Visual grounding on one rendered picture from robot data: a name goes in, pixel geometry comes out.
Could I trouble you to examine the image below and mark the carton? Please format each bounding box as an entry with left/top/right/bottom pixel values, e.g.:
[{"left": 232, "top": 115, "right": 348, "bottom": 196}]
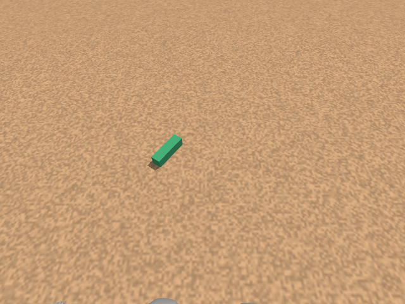
[{"left": 151, "top": 134, "right": 183, "bottom": 167}]

